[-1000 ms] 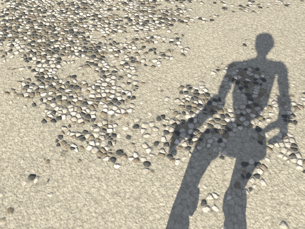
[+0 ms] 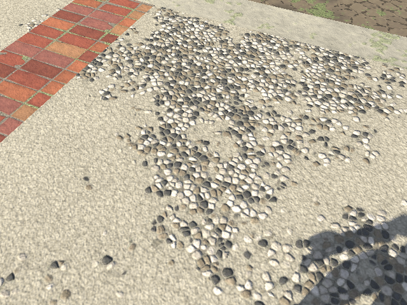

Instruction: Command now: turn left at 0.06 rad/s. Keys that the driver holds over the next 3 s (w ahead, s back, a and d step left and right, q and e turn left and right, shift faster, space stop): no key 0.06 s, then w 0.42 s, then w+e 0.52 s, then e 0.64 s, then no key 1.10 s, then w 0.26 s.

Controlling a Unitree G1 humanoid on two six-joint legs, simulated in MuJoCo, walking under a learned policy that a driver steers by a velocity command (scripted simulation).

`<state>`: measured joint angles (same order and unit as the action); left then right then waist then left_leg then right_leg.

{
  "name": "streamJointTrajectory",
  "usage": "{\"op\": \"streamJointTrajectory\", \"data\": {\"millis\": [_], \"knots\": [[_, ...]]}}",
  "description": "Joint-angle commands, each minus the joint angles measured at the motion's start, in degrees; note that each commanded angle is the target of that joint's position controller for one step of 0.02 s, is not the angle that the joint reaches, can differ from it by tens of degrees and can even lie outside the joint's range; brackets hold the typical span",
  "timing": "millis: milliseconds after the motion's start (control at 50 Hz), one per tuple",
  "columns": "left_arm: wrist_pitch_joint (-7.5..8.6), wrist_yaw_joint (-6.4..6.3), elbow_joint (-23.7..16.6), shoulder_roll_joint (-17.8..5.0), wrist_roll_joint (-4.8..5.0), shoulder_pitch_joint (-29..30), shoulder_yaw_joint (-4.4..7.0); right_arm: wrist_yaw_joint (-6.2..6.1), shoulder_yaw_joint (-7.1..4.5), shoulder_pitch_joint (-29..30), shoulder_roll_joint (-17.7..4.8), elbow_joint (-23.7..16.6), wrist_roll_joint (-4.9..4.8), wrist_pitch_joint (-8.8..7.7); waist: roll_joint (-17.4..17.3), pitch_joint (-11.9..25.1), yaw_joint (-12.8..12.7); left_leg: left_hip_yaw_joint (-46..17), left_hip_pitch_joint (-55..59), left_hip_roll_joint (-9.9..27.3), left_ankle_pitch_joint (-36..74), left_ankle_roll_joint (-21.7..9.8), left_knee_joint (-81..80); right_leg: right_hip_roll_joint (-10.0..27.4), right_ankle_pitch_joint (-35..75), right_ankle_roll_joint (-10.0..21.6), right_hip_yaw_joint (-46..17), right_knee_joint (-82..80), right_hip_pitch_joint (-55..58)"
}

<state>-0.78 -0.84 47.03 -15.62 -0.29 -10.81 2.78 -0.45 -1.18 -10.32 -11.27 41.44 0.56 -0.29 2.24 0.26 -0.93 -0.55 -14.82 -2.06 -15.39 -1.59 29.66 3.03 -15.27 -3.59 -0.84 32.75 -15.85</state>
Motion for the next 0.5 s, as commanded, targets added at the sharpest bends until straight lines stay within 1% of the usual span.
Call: {"op": "streamJointTrajectory", "data": {"millis": [20,40,60,80,100,120,140,160,180,240,280,300,320,340,360,380,400,420,440,460,480,500], "knots": [[0.85,-0.09,-2.81,-6.36,-0.83,-0.77,0.76,-0.15,-1.76,-1.76,-7.04,-1.51,0.07,-1.02,-5.14,4.84,0.83,-9.07,2.45,8.55,14.74,-4.13,-4.02,3.12,21.05,1.57,-3.21,-8.81,8.36],[0.67,-0.16,-1.57,-9.87,-0.10,-0.53,1.80,0.19,-2.23,-4.80,-7.82,-1.15,0.47,-1.42,1.40,3.79,3.81,-6.31,0.60,5.39,10.61,-2.53,-5.41,2.77,18.47,3.43,-1.72,-4.84,7.87],[0.75,0.24,-1.29,-6.77,0.27,-0.61,1.44,-0.02,-2.23,-1.84,-8.49,-0.64,0.64,-1.31,0.92,2.95,0.89,-4.07,2.88,4.00,7.96,-0.95,-4.14,1.50,10.92,4.28,-1.38,-5.79,3.78],[0.85,0.34,-0.40,-4.68,-0.07,-1.39,0.83,-0.29,-2.36,-0.23,-8.23,-0.54,0.29,-0.91,0.20,2.69,0.38,-2.85,3.17,3.20,1.21,-0.72,-3.48,0.77,2.61,4.33,-1.15,-7.36,2.26],[0.91,0.14,0.03,-5.02,-0.19,-1.00,0.92,-0.73,-2.50,0.32,-7.79,-0.52,-0.15,-0.32,0.25,1.22,0.75,-2.26,2.18,2.60,-7.20,-1.31,-3.00,-0.22,-6.45,4.68,-0.59,-7.63,-0.17],[1.16,-0.02,0.02,-5.08,0.12,-0.96,0.98,-0.98,-2.92,-0.21,-8.70,-0.53,-0.49,0.27,0.42,-1.46,0.89,-2.75,-0.40,2.41,-16.05,-2.26,-3.19,-0.82,-14.93,5.45,-0.29,-7.33,-2.72],[1.62,-0.31,-0.13,-4.88,0.28,-1.00,0.92,-1.11,-3.08,-0.77,-8.80,-0.60,-0.77,0.32,0.00,-4.01,1.07,-3.89,-3.12,3.01,-22.01,-3.29,-3.88,-0.74,-20.48,6.12,-0.72,-7.10,-4.77],[2.29,-0.47,-0.40,-4.58,0.45,-1.36,0.80,-1.12,-3.17,-1.23,-8.70,-0.63,-1.06,-0.17,-0.74,-5.72,1.00,-5.23,-4.57,3.83,-24.86,-4.26,-4.27,-0.42,-22.82,6.74,-1.37,-6.72,-6.38],[3.09,-0.49,-0.46,-4.43,0.74,-1.81,0.75,-0.99,-3.22,-1.92,-8.37,-0.48,-1.34,-0.96,-1.38,-6.46,1.03,-6.48,-4.89,4.62,-25.73,-5.02,-4.37,-0.05,-23.26,7.32,-2.06,-6.13,-7.27],[5.39,-0.07,-0.65,-4.33,1.27,-2.56,0.76,-0.28,-3.40,-3.03,-7.92,0.01,-1.72,-3.22,-2.77,-5.63,0.93,-9.31,-3.96,6.35,-23.96,-6.49,-4.03,0.56,-20.94,8.81,-3.46,-4.41,-7.48],[6.45,0.44,-0.69,-4.18,1.53,-3.69,0.70,0.17,-3.36,-2.83,-7.56,-0.20,-1.88,-4.15,-2.90,-4.96,0.37,-9.07,-4.77,5.94,-21.43,-6.68,-2.93,0.75,-19.79,10.02,-4.71,-4.67,-5.32],[6.82,0.66,-0.51,-4.45,1.64,-5.04,0.73,0.35,-3.22,-2.15,-7.10,-0.64,-1.96,-4.60,-1.91,-4.79,-0.21,-7.59,-6.64,4.92,-19.25,-6.31,-1.01,1.38,-19.65,11.01,-6.47,-5.77,-2.85],[7.05,0.84,-0.06,-5.26,1.75,-7.41,0.90,0.54,-3.00,-0.92,-6.36,-1.41,-2.01,-5.18,0.46,-4.65,-1.07,-4.87,-10.28,3.21,-16.11,-5.52,2.87,2.96,-19.43,12.55,-10.13,-7.79,1.24],[7.13,1.02,0.83,-7.48,1.91,-10.97,1.49,0.82,-2.70,0.26,-5.28,-2.43,-2.06,-5.98,5.60,-4.26,-1.81,-0.72,-16.39,0.72,-11.69,-4.22,9.85,7.19,-17.10,15.30,-17.99,-10.84,7.69],[7.11,1.25,1.49,-9.81,2.10,-14.13,2.19,1.08,-2.55,1.69,-5.09,-3.56,-2.29,-6.79,9.83,-4.23,-2.44,1.75,-23.30,0.52,-7.19,-3.31,16.88,14.10,-12.38,19.13,-28.50,-14.37,13.89],[7.15,1.41,1.80,-9.95,1.89,-17.06,2.34,1.20,-2.61,5.08,-6.28,-4.73,-2.26,-7.19,9.12,-5.17,-4.45,0.17,-30.41,1.34,-14.18,-3.30,21.77,17.99,-4.29,21.64,-34.21,-15.86,18.31],[7.14,1.42,2.26,-10.28,1.37,-19.57,2.54,1.33,-2.55,7.79,-6.65,-5.91,-2.32,-7.34,7.63,-5.26,-5.91,-1.36,-37.71,2.77,-20.45,-3.35,27.40,20.32,2.12,22.64,-36.26,-15.97,23.62],[6.83,1.27,2.23,-10.14,1.07,-20.46,2.60,1.45,-2.35,9.08,-6.62,-6.49,-2.37,-7.22,5.22,-4.21,-6.36,-2.24,-42.42,4.79,-21.00,-3.20,30.70,20.62,5.62,22.00,-34.79,-15.18,27.58],[6.14,1.03,1.80,-9.57,1.09,-19.14,2.40,1.80,-2.15,9.50,-6.76,-6.84,-2.41,-7.05,3.42,-3.74,-5.81,-1.92,-43.07,6.43,-19.01,-3.01,29.47,19.62,7.43,20.04,-30.61,-15.18,27.68],[5.34,0.77,0.90,-8.89,1.22,-16.24,2.11,2.29,-1.95,9.47,-6.70,-6.99,-2.35,-6.88,3.11,-3.87,-4.74,-1.08,-39.11,7.41,-15.83,-2.74,24.42,17.73,7.37,17.75,-25.56,-16.76,23.97],[4.51,0.61,-0.04,-8.66,1.40,-12.62,1.91,2.88,-1.56,8.41,-5.99,-6.61,-2.37,-6.71,3.83,-4.05,-3.28,0.29,-30.61,7.07,-10.59,-2.37,17.74,14.73,6.54,15.51,-19.92,-18.69,17.41],[3.92,0.64,-0.83,-8.92,1.60,-9.61,1.87,3.45,-1.23,6.36,-4.89,-5.72,-2.21,-6.56,5.27,-3.75,-1.76,2.51,-18.84,4.84,-3.25,-1.57,12.94,10.86,6.69,13.74,-14.40,-19.79,8.79]]}}
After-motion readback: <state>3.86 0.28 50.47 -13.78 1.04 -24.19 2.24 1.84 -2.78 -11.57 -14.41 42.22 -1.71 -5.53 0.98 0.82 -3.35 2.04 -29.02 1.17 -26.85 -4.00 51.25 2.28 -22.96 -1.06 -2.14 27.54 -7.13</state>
